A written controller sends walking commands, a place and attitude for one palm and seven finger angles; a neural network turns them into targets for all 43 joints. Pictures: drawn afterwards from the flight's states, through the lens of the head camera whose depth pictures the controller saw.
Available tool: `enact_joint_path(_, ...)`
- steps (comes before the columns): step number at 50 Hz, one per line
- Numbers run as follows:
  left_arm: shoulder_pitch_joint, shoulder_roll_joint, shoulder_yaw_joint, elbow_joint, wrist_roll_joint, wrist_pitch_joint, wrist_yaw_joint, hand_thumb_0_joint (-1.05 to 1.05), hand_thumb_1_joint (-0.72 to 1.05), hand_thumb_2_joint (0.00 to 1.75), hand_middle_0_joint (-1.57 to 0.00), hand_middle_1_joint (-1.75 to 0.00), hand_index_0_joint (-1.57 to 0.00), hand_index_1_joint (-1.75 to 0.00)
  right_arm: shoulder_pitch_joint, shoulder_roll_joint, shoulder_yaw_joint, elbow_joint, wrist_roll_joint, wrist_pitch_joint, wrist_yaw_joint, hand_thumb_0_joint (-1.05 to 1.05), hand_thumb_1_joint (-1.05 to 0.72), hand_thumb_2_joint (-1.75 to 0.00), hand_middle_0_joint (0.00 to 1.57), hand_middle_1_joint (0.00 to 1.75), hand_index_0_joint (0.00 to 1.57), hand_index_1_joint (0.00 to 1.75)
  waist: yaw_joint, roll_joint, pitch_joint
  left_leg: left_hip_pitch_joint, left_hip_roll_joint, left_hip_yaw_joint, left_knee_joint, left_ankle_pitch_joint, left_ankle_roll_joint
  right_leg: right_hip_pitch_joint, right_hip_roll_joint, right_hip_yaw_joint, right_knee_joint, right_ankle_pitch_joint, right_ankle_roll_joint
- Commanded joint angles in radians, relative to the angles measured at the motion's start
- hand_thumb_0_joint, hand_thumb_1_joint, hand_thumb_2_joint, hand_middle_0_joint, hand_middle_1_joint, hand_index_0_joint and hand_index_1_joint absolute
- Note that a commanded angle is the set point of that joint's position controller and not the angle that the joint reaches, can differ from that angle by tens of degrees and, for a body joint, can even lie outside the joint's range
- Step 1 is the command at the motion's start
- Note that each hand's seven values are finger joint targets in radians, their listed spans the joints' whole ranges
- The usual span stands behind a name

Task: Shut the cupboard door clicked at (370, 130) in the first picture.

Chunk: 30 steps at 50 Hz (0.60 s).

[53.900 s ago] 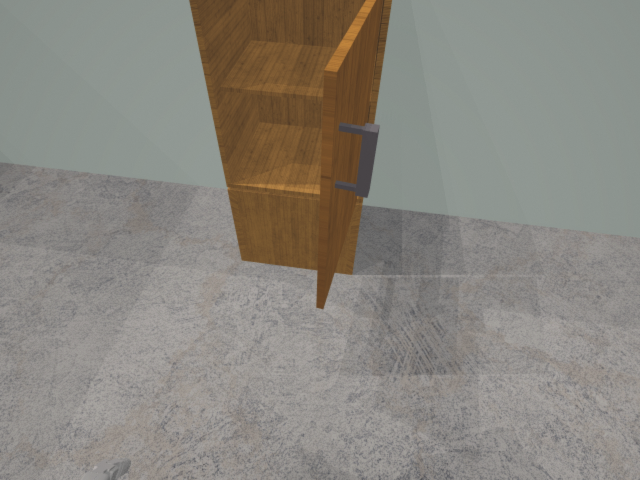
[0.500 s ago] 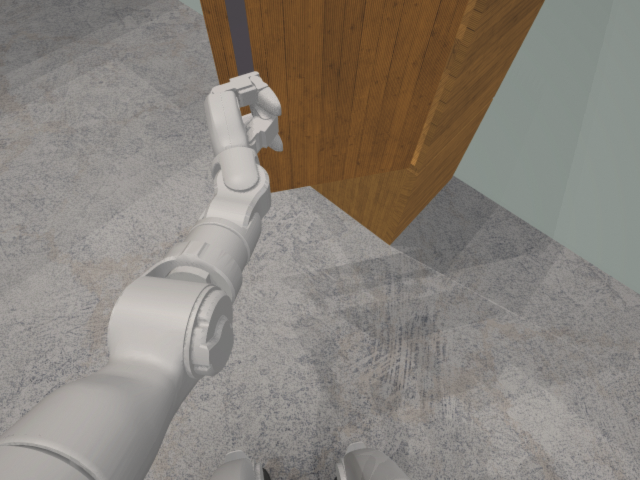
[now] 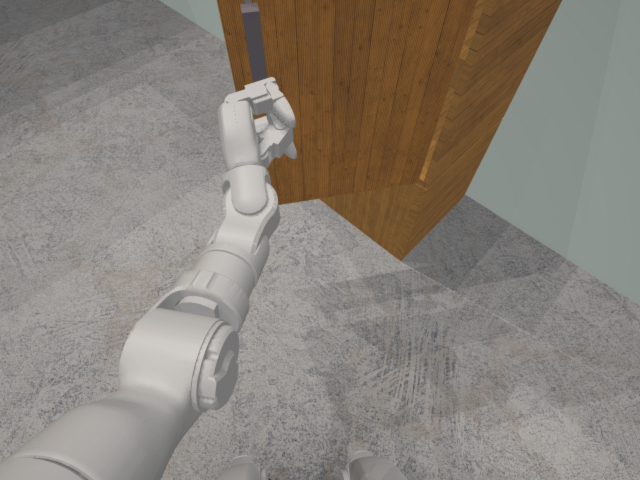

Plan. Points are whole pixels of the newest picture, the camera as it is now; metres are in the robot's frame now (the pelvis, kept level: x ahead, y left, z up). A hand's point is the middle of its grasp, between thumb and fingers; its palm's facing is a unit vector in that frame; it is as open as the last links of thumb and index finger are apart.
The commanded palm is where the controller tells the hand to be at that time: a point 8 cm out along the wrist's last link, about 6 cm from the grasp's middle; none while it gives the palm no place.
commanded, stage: draw the hand back to the body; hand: left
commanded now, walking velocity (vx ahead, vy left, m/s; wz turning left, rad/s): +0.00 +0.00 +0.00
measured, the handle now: (254, 47) +0.70 +0.01 +0.13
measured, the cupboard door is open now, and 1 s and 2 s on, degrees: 56 56 56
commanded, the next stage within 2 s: step back with the hand held close in 1.46 s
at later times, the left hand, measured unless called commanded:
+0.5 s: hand (160, 254) +0.33 +0.11 +0.16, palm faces -0.01 -0.99 -0.12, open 3.1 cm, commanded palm +0.30 +0.17 +0.18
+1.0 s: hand out of the picture +0.22 +0.27 +0.21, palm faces +0.40 -0.84 -0.36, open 5.5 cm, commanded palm +0.16 +0.32 +0.23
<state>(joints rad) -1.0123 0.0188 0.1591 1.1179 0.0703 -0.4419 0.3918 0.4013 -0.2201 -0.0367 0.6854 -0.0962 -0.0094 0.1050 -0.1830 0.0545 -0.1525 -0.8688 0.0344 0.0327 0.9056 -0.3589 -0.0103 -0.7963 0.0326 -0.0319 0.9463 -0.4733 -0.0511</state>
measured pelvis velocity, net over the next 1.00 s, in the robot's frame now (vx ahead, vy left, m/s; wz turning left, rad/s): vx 0.01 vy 0.03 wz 0.02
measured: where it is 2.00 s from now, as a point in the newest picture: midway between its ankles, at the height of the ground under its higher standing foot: outside the picture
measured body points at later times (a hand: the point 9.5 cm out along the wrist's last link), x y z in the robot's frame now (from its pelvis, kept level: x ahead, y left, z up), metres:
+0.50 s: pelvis +0.01 +0.02 +0.05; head -0.02 -0.01 +0.50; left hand +0.33 +0.16 +0.16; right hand +0.19 -0.22 -0.03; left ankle +0.04 +0.13 -0.68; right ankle -0.02 -0.09 -0.68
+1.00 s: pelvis +0.01 +0.03 +0.06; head -0.02 +0.00 +0.51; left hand +0.19 +0.32 +0.23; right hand +0.20 -0.17 -0.03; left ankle +0.04 +0.13 -0.68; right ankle -0.02 -0.08 -0.68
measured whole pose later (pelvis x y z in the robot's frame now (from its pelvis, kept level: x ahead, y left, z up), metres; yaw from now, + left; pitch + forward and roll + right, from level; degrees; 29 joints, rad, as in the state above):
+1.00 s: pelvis +0.01 +0.03 +0.06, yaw +1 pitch -4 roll +0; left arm 0.38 0.33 0.25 -0.30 -0.07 -0.07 0.10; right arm 0.21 -0.21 0.06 0.61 0.02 -0.01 -0.07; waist 0.06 0.08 -0.01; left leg -0.15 -0.01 0.03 0.42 -0.20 0.03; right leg -0.04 0.00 -0.03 0.39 -0.27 -0.01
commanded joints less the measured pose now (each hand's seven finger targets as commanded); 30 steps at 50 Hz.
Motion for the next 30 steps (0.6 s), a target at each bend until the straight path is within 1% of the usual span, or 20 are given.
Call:
enact_joint_path(1,-0.067,0.174,0.025,-0.2,-0.009,0.063,-0.045,0.0,0.9,0.9,-1.3,-1.5,-1.3,-1.5,0.113,-0.141,-0.039,-0.137,0.04,0.013,-0.011,0.0,-0.9,-0.9,0.2,0.3,0.2,0.3,0.103,-0.139,-0.458,0.299,-0.061,0.025,-0.121,0.257,0.041,0.414,-0.011,0.05,-0.208,0.619,0.058)
enact_joint_path(4,-0.034,0.121,-0.007,-0.46,-0.119,0.143,-0.084,0.0,0.9,0.9,-1.3,-1.5,-1.3,-1.5,0.062,-0.144,-0.043,-0.183,0.073,0.023,-0.04,0.0,-0.9,-0.9,0.2,0.3,0.2,0.3,0.106,-0.231,-0.395,0.365,-0.059,0.035,-0.177,0.246,0.046,0.499,-0.003,0.054,-0.296,0.681,0.077)
enact_joint_path(5,-0.067,0.107,-0.027,-0.571,-0.153,0.137,-0.099,0.0,0.9,0.9,-1.3,-1.5,-1.3,-1.5,0.038,-0.141,-0.041,-0.191,0.08,0.018,-0.052,0.0,-0.9,-0.9,0.2,0.3,0.2,0.3,0.095,-0.247,-0.389,0.4,-0.057,0.03,-0.189,0.251,0.048,0.518,-0.004,0.056,-0.312,0.703,0.084)
enact_joint_path(7,-0.116,0.057,-0.108,-0.771,-0.182,0.091,-0.135,0.0,0.9,0.9,-1.3,-1.5,-1.3,-1.5,-0.004,-0.123,-0.037,-0.188,0.091,-0.01,-0.066,0.0,-0.9,-0.9,0.2,0.3,0.2,0.3,0.082,-0.206,-0.358,0.491,-0.051,0.022,-0.205,0.27,0.055,0.505,0.008,0.041,-0.33,0.676,0.075)
enact_joint_path(10,-0.052,0.036,-0.215,-0.945,-0.151,0.011,-0.184,0.0,0.9,0.9,-1.3,-1.5,-1.3,-1.5,-0.032,-0.107,-0.036,-0.169,0.093,-0.056,-0.075,0.0,-0.9,-0.9,0.2,0.3,0.2,0.3,0.08,-0.07,-0.325,0.619,-0.035,0.008,-0.211,0.321,0.057,0.436,0.017,0.018,-0.32,0.592,0.047)
enact_joint_path(11,0.021,0.066,-0.199,-0.905,-0.135,0.011,-0.194,0.0,0.9,0.9,-1.3,-1.5,-1.3,-1.5,-0.037,-0.113,-0.037,-0.15,0.096,-0.066,-0.073,0.0,-0.9,-0.9,0.2,0.3,0.2,0.3,0.09,-0.033,-0.297,0.633,-0.032,0.0,-0.215,0.309,0.054,0.393,0.016,0.016,-0.32,0.55,0.048)
enact_joint_path(12,0.116,0.058,-0.22,-0.853,-0.119,0.033,-0.208,0.0,0.9,0.9,-1.3,-1.5,-1.3,-1.5,-0.048,-0.113,-0.035,-0.142,0.096,-0.066,-0.07,0.0,-0.9,-0.9,0.2,0.3,0.2,0.3,0.098,-0.021,-0.234,0.631,-0.03,-0.003,-0.221,0.287,0.051,0.366,0.015,0.01,-0.326,0.507,0.044)
enact_joint_path(13,0.186,0.061,-0.225,-0.834,-0.112,0.062,-0.222,0.0,0.9,0.9,-1.3,-1.5,-1.3,-1.5,-0.063,-0.115,-0.03,-0.144,0.102,-0.064,-0.067,0.0,-0.9,-0.9,0.2,0.3,0.2,0.3,0.109,-0.003,-0.215,0.629,-0.029,-0.008,-0.234,0.266,0.046,0.345,0.012,0.005,-0.331,0.46,0.042)
enact_joint_path(14,0.277,0.059,-0.229,-0.773,-0.108,0.113,-0.232,0.0,0.9,0.9,-1.3,-1.5,-1.3,-1.5,-0.081,-0.115,-0.026,-0.149,0.108,-0.058,-0.067,0.0,-0.9,-0.9,0.2,0.3,0.2,0.3,0.125,-0.007,-0.15,0.61,-0.029,-0.006,-0.25,0.229,0.043,0.339,0.01,0.003,-0.347,0.412,0.038)
enact_joint_path(15,0.348,0.067,-0.207,-0.757,-0.12,0.168,-0.243,0.0,0.9,0.9,-1.27,-1.47,-1.27,-1.47,-0.094,-0.119,-0.025,-0.164,0.116,-0.051,-0.068,0.0,-0.9,-0.9,0.2,0.3,0.2,0.3,0.154,-0.005,-0.137,0.603,-0.038,0.001,-0.268,0.211,0.042,0.365,0.008,0.005,-0.364,0.392,0.037)
enact_joint_path(18,0.44,0.117,-0.137,-0.815,-0.201,0.331,-0.27,0.0,0.9,0.9,-1.19,-1.38,-1.19,-1.38,-0.197,-0.126,-0.001,-0.22,0.147,-0.022,-0.097,0.0,-0.9,-0.9,0.2,0.3,0.2,0.3,0.195,-0.16,-0.086,0.587,-0.044,0.012,-0.33,0.17,0.047,0.452,-0.014,0.021,-0.442,0.334,0.047)
enact_joint_path(19,0.452,0.129,-0.12,-0.884,-0.228,0.365,-0.277,0.0,0.9,0.9,-1.16,-1.35,-1.16,-1.35,-0.235,-0.123,0.005,-0.242,0.153,-0.016,-0.109,0.0,-0.9,-0.9,0.2,0.3,0.2,0.3,0.21,-0.179,-0.078,0.597,-0.045,0.015,-0.343,0.168,0.048,0.483,-0.019,0.029,-0.463,0.321,0.049)
enact_joint_path(20,0.445,0.2,-0.192,-1.049,-0.143,0.286,-0.308,0.0,0.9,0.9,-1.13,-1.32,-1.13,-1.32,-0.219,-0.093,0.01,-0.265,0.144,0.006,-0.122,0.0,-0.9,-0.9,0.2,0.3,0.2,0.3,0.152,-0.198,-0.05,0.64,-0.043,-0.004,-0.38,0.19,0.051,0.486,-0.046,0.059,-0.485,0.396,0.063)
enact_joint_path(21,0.481,0.258,-0.121,-1.057,-0.144,0.258,-0.314,0.0,0.9,0.9,-1.11,-1.29,-1.11,-1.29,-0.262,-0.091,0.012,-0.269,0.141,0.017,-0.134,0.0,-0.9,-0.9,0.2,0.3,0.2,0.3,0.176,-0.227,-0.054,0.649,-0.044,-0.003,-0.395,0.195,0.053,0.516,-0.042,0.063,-0.498,0.422,0.071)
enact_joint_path(22,0.521,0.248,-0.136,-1.104,-0.155,0.255,-0.323,0.0,0.9,0.9,-1.08,-1.26,-1.08,-1.26,-0.29,-0.088,0.02,-0.28,0.142,0.021,-0.142,0.0,-0.9,-0.9,0.2,0.3,0.2,0.3,0.183,-0.203,-0.054,0.66,-0.044,-0.003,-0.404,0.206,0.055,0.545,-0.049,0.062,-0.496,0.439,0.071)
enact_joint_path(23,0.515,0.278,-0.126,-1.161,-0.148,0.255,-0.323,0.0,0.9,0.9,-1.05,-1.23,-1.05,-1.23,-0.31,-0.085,0.028,-0.286,0.141,0.024,-0.149,0.0,-0.9,-0.9,0.2,0.3,0.2,0.3,0.19,-0.179,-0.062,0.691,-0.044,-0.004,-0.419,0.209,0.056,0.547,-0.044,0.056,-0.509,0.425,0.067)
enact_joint_path(27,0.604,0.28,-0.137,-1.294,-0.137,0.271,-0.323,0.0,0.9,0.9,-0.94,-1.11,-0.94,-1.11,-0.333,-0.071,0.047,-0.289,0.136,0.01,-0.163,0.0,-0.9,-0.9,0.2,0.3,0.2,0.3,0.188,-0.017,0.01,0.778,-0.033,-0.019,-0.471,0.212,0.048,0.535,-0.026,0.03,-0.556,0.328,0.036)
enact_joint_path(28,0.614,0.298,-0.123,-1.32,-0.131,0.274,-0.321,0.0,0.9,0.9,-0.92,-1.08,-0.92,-1.08,-0.338,-0.072,0.051,-0.286,0.136,0.004,-0.163,0.0,-0.9,-0.9,0.2,0.3,0.2,0.3,0.189,-0.014,0.001,0.802,-0.032,-0.022,-0.482,0.218,0.045,0.535,-0.02,0.028,-0.572,0.326,0.034)
enact_joint_path(29,0.661,0.27,-0.144,-1.345,-0.13,0.28,-0.322,0.0,0.9,0.9,-0.89,-1.05,-0.89,-1.05,-0.335,-0.068,0.052,-0.286,0.133,-0.003,-0.163,0.0,-0.9,-0.9,0.2,0.3,0.2,0.3,0.185,0.022,0.007,0.819,-0.029,-0.025,-0.49,0.233,0.042,0.551,-0.02,0.022,-0.571,0.336,0.029)
enact_joint_path(30,0.714,0.271,-0.144,-1.366,-0.131,0.287,-0.325,0.0,0.9,0.9,-0.86,-1.02,-0.86,-1.02,-0.327,-0.073,0.052,-0.286,0.131,-0.007,-0.162,0.0,-0.9,-0.9,0.2,0.3,0.2,0.3,0.19,0.005,0.006,0.824,-0.029,-0.031,-0.499,0.239,0.041,0.567,-0.018,0.017,-0.58,0.337,0.028)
